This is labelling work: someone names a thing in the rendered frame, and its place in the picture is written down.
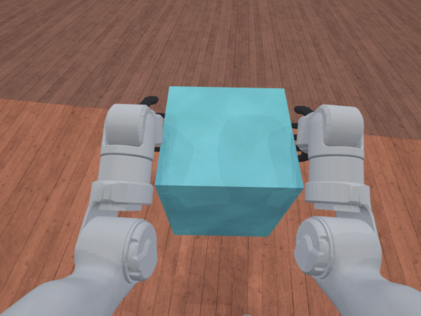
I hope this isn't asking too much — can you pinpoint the robot right forearm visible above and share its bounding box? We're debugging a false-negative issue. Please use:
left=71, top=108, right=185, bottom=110
left=296, top=104, right=382, bottom=264

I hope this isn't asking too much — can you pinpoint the left robot upper arm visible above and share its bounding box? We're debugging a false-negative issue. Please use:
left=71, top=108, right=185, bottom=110
left=0, top=216, right=158, bottom=316

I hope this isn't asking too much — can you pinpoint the robot left hand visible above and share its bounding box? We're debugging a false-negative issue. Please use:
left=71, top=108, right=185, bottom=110
left=139, top=96, right=165, bottom=152

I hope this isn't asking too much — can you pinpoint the carton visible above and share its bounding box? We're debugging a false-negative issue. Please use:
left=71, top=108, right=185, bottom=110
left=155, top=86, right=304, bottom=237

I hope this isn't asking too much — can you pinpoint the right robot upper arm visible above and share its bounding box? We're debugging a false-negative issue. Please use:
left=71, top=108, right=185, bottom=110
left=294, top=216, right=421, bottom=316

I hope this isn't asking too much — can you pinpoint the robot left forearm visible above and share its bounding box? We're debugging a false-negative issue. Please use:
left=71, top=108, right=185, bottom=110
left=74, top=104, right=163, bottom=264

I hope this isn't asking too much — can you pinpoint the robot right hand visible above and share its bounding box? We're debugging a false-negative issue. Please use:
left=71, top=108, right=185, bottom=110
left=291, top=106, right=314, bottom=162

